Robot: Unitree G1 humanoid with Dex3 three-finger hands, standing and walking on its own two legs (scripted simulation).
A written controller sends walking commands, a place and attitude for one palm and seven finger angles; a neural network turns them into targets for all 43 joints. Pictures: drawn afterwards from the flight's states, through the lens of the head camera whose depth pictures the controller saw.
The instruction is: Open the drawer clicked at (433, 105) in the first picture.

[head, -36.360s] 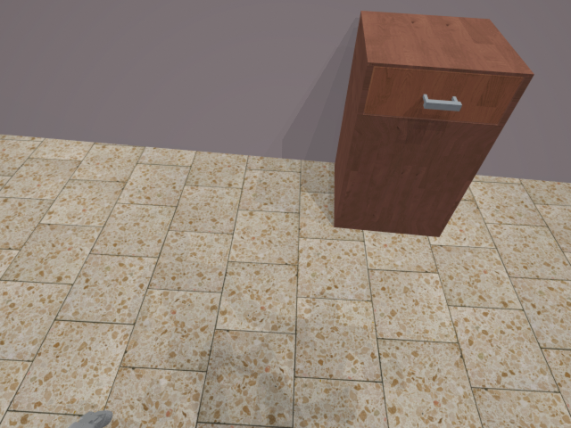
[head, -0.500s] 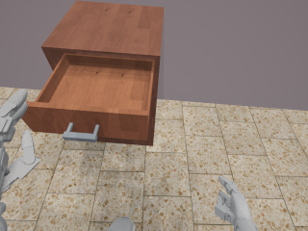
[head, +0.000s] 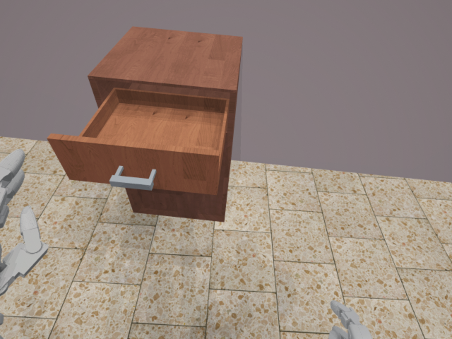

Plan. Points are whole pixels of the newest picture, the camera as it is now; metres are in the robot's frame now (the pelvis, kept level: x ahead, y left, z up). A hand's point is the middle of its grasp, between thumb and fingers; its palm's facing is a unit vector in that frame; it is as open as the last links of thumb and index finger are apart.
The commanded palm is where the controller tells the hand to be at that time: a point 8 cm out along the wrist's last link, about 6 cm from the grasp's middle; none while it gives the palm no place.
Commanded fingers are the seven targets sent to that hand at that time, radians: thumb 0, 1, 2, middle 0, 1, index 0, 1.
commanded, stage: stop stepping back and stand still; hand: left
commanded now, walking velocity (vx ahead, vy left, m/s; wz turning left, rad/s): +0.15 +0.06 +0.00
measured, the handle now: (134, 177) +0.51 +0.27 -0.08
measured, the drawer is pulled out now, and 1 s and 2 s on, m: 0.30 0.30 0.30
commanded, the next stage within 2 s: let the arm hang, fingers relaxed in 0.30 s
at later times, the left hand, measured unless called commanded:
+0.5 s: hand (76, 279) +0.20 +0.25 +0.04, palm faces +0.26 -0.87 -0.42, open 7.4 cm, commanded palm none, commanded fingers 0.00 0.90 0.90 -0.20 -0.30 -0.20 -0.30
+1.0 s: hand out of the picture -0.08 +0.17 -0.16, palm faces +0.08 -0.97 -0.24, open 7.3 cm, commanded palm none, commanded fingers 0.00 0.90 0.90 -0.20 -0.30 -0.20 -0.30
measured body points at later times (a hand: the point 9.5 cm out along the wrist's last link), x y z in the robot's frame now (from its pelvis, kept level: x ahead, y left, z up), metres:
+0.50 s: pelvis -0.01 +0.00 -0.01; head -0.01 -0.01 +0.44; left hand +0.18 +0.29 +0.06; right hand +0.15 -0.24 -0.11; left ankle +0.00 +0.10 -0.73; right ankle +0.01 -0.11 -0.73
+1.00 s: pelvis -0.01 -0.01 +0.01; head +0.01 -0.02 +0.46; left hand -0.08 +0.23 -0.14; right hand -0.02 -0.24 -0.15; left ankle +0.00 +0.10 -0.73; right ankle +0.01 -0.11 -0.73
